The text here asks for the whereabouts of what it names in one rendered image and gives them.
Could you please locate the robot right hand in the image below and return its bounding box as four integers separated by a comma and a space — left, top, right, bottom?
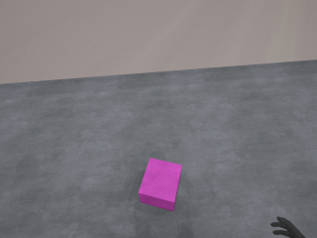
270, 216, 305, 238

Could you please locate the carton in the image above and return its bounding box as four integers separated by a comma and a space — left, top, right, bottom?
138, 158, 182, 211

